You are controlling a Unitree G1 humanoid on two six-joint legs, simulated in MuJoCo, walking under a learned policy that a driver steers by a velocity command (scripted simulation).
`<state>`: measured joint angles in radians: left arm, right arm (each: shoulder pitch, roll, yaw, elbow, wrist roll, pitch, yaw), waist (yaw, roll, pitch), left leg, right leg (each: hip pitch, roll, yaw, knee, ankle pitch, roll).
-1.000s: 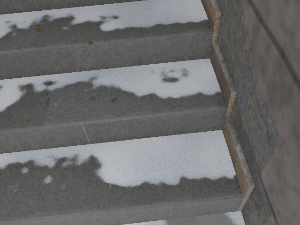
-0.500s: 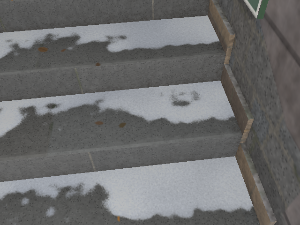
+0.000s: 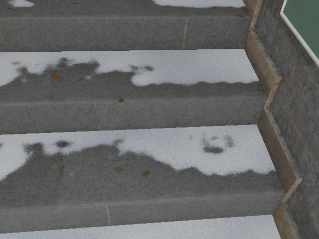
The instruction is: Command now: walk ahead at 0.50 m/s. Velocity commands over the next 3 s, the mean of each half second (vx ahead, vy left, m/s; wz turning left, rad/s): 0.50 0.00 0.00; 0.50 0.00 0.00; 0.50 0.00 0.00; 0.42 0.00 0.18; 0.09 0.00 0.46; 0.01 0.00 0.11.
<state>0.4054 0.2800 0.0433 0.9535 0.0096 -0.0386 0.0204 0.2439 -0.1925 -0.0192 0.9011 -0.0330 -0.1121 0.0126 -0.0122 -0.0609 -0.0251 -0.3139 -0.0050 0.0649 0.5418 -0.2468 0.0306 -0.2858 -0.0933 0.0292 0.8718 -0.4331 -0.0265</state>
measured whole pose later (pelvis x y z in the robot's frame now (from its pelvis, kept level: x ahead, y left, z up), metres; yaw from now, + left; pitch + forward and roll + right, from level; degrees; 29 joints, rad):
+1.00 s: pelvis +0.52 +0.06 +0.19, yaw +0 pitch +9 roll +4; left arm 0.50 0.14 -0.04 1.10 0.09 -0.13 -0.13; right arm -0.12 -0.13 0.08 0.78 -0.03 -0.01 0.07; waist 0.08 -0.09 -0.13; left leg -0.96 0.01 0.16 1.25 -0.48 0.09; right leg -0.06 -0.06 -0.02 0.43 -0.14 -0.11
